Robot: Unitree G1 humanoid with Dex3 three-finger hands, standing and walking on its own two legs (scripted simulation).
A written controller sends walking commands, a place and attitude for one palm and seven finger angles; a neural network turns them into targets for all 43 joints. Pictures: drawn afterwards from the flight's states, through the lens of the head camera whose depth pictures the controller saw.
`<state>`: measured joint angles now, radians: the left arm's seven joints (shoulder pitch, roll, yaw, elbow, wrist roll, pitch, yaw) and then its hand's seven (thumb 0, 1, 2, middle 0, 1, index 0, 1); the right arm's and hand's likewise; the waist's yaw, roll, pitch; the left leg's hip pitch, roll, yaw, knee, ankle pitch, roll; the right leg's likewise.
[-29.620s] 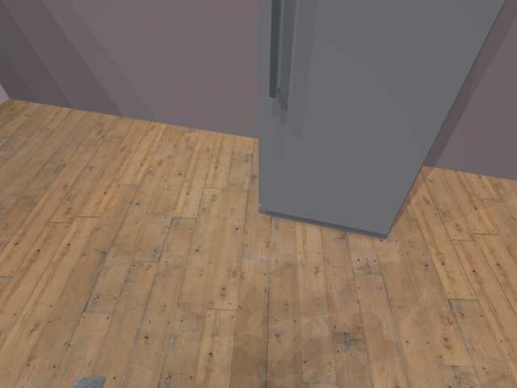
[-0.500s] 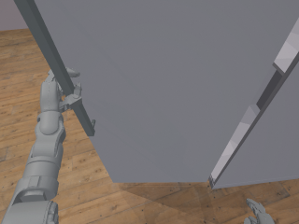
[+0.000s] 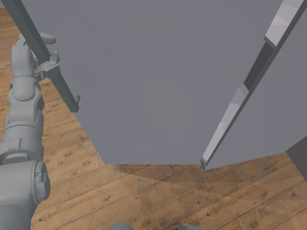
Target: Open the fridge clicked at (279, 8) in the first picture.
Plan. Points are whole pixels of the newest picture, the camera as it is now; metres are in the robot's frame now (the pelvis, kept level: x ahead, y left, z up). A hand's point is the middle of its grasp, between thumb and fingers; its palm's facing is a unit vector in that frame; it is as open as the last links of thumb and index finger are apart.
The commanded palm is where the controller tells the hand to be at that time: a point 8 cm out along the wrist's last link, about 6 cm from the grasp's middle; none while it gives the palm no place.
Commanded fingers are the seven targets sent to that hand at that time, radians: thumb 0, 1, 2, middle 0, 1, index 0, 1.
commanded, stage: stop walking and hold the door back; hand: left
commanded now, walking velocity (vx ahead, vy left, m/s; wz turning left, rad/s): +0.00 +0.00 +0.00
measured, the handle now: (43, 45) +0.49 +0.28 +0.20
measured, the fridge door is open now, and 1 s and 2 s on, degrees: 77 74 74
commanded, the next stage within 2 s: loosen the grip on the handle in 0.16 s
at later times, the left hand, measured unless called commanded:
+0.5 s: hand (50, 64) +0.46 +0.26 +0.17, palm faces +0.29 -0.94 -0.20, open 8.4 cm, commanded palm +0.43 +0.30 +0.16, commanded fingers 0.00 -0.55 0.20 -0.41 -1.35 -0.41 -1.35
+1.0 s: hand (52, 67) +0.48 +0.28 +0.15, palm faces +0.33 -0.93 -0.15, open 14.5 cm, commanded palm +0.44 +0.32 +0.15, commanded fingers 0.00 -0.55 0.20 -0.25 -1.15 -0.25 -1.15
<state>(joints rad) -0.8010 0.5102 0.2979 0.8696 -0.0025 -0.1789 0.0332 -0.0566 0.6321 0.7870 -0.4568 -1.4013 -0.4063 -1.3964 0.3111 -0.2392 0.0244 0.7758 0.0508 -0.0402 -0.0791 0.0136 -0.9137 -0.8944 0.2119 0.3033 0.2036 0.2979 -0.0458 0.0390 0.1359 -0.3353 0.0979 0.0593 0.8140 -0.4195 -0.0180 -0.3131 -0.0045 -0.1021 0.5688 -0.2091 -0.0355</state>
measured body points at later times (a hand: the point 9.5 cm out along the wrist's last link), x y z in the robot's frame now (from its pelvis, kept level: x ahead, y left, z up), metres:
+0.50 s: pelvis +0.00 +0.01 +0.00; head +0.03 +0.03 +0.45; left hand +0.44 +0.31 +0.19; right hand +0.08 -0.26 -0.10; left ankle +0.04 +0.12 -0.73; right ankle +0.04 -0.11 -0.73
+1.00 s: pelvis +0.04 +0.01 +0.00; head +0.09 +0.02 +0.45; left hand +0.46 +0.33 +0.15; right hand +0.09 -0.26 -0.11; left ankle +0.04 +0.12 -0.73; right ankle +0.04 -0.11 -0.73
